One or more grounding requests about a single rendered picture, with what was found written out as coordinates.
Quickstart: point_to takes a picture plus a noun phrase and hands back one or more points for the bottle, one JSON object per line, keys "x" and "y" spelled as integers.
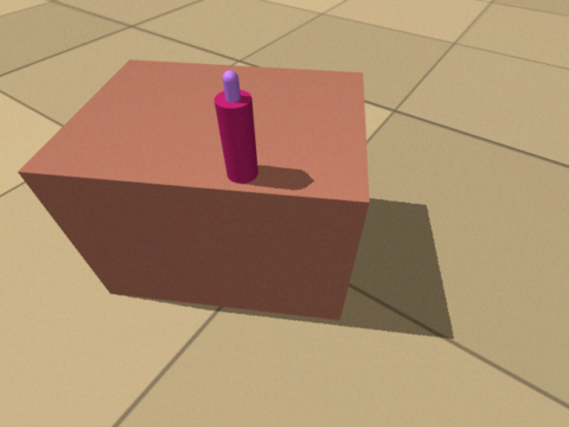
{"x": 235, "y": 119}

